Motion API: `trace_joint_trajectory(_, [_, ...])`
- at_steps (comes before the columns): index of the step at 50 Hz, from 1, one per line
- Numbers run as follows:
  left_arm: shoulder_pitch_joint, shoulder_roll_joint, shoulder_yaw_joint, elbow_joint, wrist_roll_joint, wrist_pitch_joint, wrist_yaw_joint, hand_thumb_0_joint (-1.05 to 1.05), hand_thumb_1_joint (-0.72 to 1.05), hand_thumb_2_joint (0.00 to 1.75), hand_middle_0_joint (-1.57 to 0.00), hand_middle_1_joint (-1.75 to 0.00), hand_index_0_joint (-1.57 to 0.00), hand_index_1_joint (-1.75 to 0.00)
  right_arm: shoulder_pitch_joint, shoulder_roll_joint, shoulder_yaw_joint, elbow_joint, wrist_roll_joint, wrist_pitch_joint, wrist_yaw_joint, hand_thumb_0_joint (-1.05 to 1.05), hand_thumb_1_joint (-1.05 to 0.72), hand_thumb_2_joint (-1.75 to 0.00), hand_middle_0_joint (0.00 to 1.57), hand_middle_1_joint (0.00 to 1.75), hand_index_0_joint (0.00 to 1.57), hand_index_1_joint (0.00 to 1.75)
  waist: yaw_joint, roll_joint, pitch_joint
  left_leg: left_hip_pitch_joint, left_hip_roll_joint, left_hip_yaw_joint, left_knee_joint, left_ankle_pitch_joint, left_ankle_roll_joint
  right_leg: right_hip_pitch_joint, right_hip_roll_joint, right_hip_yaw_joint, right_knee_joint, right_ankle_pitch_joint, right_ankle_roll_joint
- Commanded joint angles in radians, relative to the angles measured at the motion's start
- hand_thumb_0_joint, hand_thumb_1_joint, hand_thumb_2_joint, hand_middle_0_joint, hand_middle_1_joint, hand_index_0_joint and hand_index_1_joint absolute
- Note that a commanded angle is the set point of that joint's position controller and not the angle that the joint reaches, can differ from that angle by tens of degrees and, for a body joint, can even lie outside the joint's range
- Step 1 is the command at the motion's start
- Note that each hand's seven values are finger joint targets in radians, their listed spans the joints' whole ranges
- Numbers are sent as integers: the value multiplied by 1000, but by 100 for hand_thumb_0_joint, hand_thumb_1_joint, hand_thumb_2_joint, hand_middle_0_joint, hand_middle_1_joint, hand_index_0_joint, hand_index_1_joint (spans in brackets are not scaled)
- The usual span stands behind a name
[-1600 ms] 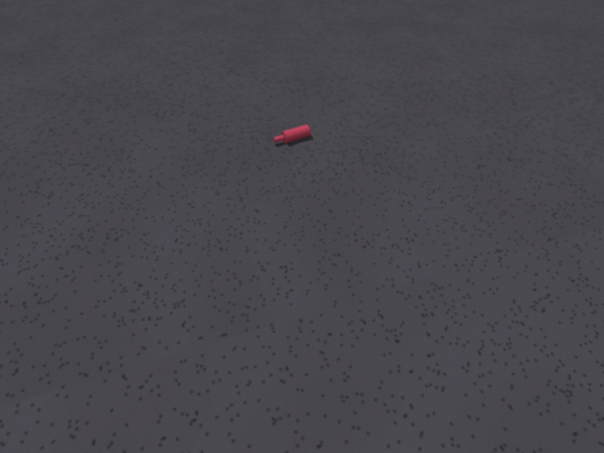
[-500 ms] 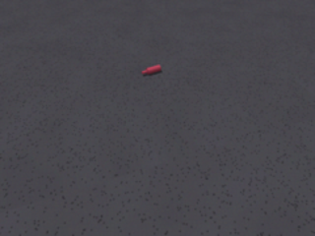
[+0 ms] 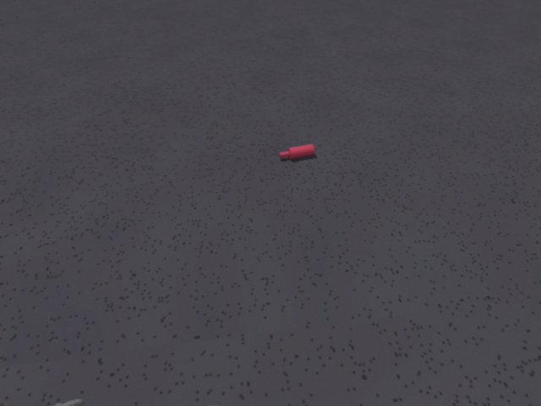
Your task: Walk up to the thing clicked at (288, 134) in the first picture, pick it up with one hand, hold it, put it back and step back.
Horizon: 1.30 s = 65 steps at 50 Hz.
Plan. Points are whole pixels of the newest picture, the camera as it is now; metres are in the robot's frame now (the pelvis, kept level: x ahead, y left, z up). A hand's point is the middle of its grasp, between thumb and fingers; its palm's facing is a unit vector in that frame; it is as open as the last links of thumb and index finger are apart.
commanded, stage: walk up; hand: left
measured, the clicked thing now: (296, 152) +1.60 -0.14 -0.74
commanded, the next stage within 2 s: none
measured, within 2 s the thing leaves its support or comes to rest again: neither
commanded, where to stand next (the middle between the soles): +1.31 -0.49 m, yaw +16 degrees
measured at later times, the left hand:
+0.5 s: hand (165, 315) +0.32 +0.22 -0.15, palm faces +0.05 -0.95 -0.32, open 7.4 cm
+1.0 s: hand (239, 251) +0.47 +0.08 -0.16, palm faces +0.20 -0.93 -0.32, open 7.4 cm
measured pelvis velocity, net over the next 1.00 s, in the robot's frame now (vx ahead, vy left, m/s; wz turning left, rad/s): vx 0.53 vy -0.19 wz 0.18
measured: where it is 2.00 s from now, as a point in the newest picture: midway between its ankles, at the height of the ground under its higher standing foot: (345, 247)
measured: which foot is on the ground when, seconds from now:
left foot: up 0.00-0.24, down 0.26-0.66, up 0.68-1.00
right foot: down 0.00-0.28, up 0.30-0.62, down 0.64-1.00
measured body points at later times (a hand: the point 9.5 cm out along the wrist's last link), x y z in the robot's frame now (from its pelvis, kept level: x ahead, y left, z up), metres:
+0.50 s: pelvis +0.27 -0.07 -0.01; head +0.27 -0.04 +0.44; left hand +0.31 +0.27 -0.13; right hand +0.37 -0.38 -0.09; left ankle +0.26 +0.09 -0.73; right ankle +0.34 -0.23 -0.68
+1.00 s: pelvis +0.53 -0.19 -0.01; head +0.55 -0.16 +0.44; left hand +0.46 +0.13 -0.13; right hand +0.71 -0.48 -0.10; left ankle +0.64 -0.06 -0.71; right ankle +0.49 -0.28 -0.73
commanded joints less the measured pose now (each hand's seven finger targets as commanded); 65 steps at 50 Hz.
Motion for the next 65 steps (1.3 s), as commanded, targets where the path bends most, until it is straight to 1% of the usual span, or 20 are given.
trace_joint_trajectory(1, [-89,256,56,-82,-18,-37,20,0,90,90,-20,-30,-20,-30,5,-189,-37,-96,19,-49,19,0,-90,-90,20,30,20,30,-21,-147,150,-191,75,-29,-77,123,-9,-8,-199,242,-375,-217,-148])
trace_joint_trajectory(9, [32,268,45,-96,-14,-25,12,0,90,90,-20,-30,-20,-30,-154,-148,-40,-211,21,-48,26,0,-90,-90,20,30,20,30,27,-75,94,31,11,145,-479,263,-25,42,-171,51,-262,221,-134])
trace_joint_trajectory(12, [71,240,26,-121,-28,-13,25,0,90,90,-20,-30,-20,-30,79,-191,-71,-168,2,-51,-6,0,-90,-90,20,30,20,30,-87,71,-72,425,-53,165,-561,242,32,-45,-113,-42,172,534,-100])
trace_joint_trajectory(13, [117,195,10,-130,-33,-9,32,0,90,90,-20,-30,-20,-30,193,-239,-93,-157,-20,-53,-17,0,-90,-90,20,30,20,30,-138,154,-151,617,39,17,-556,143,92,-216,-75,-48,405,398,-70])
trace_joint_trajectory(14, [155,140,2,-145,-31,-8,33,0,90,90,-20,-30,-20,-30,249,-311,-113,-173,-27,-54,-32,0,-90,-90,20,30,20,30,-139,298,-233,799,299,-422,-610,39,175,-453,47,-23,610,-144,-36])
trace_joint_trajectory(15, [135,263,30,-152,-28,1,38,0,90,90,-20,-30,-20,-30,233,-349,-122,-204,7,-55,-39,0,-90,-90,20,30,20,30,-149,189,-273,806,444,-784,-759,-120,296,-565,53,125,737,-249,-17])
trace_joint_trajectory(20, [82,256,35,-120,-29,-8,25,0,90,90,-20,-30,-20,-30,35,-258,-66,-241,48,-77,-49,0,-90,-90,20,30,20,30,-47,-3,17,268,318,-249,-747,357,227,-416,-112,210,696,-105,18])
trace_joint_trajectory(23, [91,216,36,-117,-28,12,-14,0,90,90,-20,-30,-20,-30,-67,-268,-57,-260,31,-94,-38,0,-90,-90,20,30,20,30,4,84,102,25,221,-58,-805,123,171,-296,-131,161,442,-34,12])
trace_joint_trajectory(30, [121,240,78,-73,-14,17,-38,0,90,90,-20,-30,-20,-30,-137,-299,-73,-239,13,-92,-26,0,-90,-90,20,30,20,30,64,114,30,-147,178,0,-711,-186,99,60,-64,-5,192,158,3])
trace_joint_trajectory(32, [215,283,103,-52,-3,11,-26,0,90,90,-20,-30,-20,-30,-111,-240,-53,-224,0,-80,-34,0,-90,-90,20,30,20,30,128,-66,-13,-216,111,75,-393,-78,71,215,-16,-29,131,4,-11])
trace_joint_trajectory(33, [360,361,133,-27,11,0,-9,0,90,90,-20,-30,-20,-30,-77,-148,-24,-227,4,-78,-36,0,-90,-90,20,30,20,30,211,-383,-33,-349,0,153,31,-46,30,284,-130,217,-68,-332,-49])
trace_joint_trajectory(35, [178,435,115,-108,-11,-15,14,0,90,90,-20,-30,-20,-30,-13,-195,-29,-230,15,-72,-56,0,-90,-90,20,30,20,30,90,-396,28,-442,-33,-11,294,-164,5,168,-396,792,-393,-447,-175])
trace_joint_trajectory(40, [48,281,68,-129,-24,-33,37,0,90,90,-20,-30,-20,-30,46,-203,-22,-135,42,-76,-34,0,-90,-90,20,30,20,30,-4,-215,55,-229,75,-25,17,36,7,-2,-231,270,-196,96,-183])
trace_joint_trajectory(46, [115,257,52,-156,-16,-34,33,0,90,90,-20,-30,-20,-30,-77,-153,-10,-216,29,-72,-16,0,-90,-90,20,30,20,30,36,-161,23,-150,31,92,-335,143,-12,72,-217,133,-170,390,-200])
trace_joint_trajectory(51, [82,241,32,-206,-18,-13,25,0,90,90,-20,-30,-20,-30,115,-170,-45,-179,29,-68,-35,0,-90,-90,20,30,20,30,-79,-13,-82,357,-34,160,-522,333,19,-124,-150,24,102,384,-130])
trace_joint_trajectory(52, [117,200,20,-208,-19,-10,28,0,90,90,-20,-30,-20,-30,200,-220,-64,-167,18,-72,-47,0,-90,-90,20,30,20,30,-123,82,-125,493,25,57,-559,253,59,-221,-102,-4,312,314,-104])
trace_joint_trajectory(54, [208,191,20,-201,-13,9,28,0,90,90,-20,-30,-20,-30,220,-345,-98,-218,11,-74,-73,0,-90,-90,20,30,20,30,-101,172,-163,593,431,-672,-757,-166,195,-529,29,99,667,-260,-35])
trace_joint_trajectory(55, [204,300,43,-191,-9,26,33,0,90,90,-20,-30,-20,-30,157,-343,-98,-237,41,-72,-78,0,-90,-90,20,30,20,30,-98,46,-117,533,475,-715,-814,-276,247,-543,-23,185,735,-211,-27])
trace_joint_trajectory(59, [172,254,50,-144,-19,32,18,0,90,90,-20,-30,-20,-30,22,-255,-50,-243,38,-90,-67,0,-90,-90,20,30,20,30,-33,19,102,123,305,-281,-843,-1,154,-421,-95,208,678,-53,-10])
trace_joint_trajectory(65, [119,215,55,-152,-16,50,-31,0,90,90,-20,-30,-20,-30,-17,-299,-60,-233,15,-110,-47,0,-90,-90,20,30,20,30,-20,159,119,13,231,-69,-868,-108,152,-347,-123,129,390,34,24])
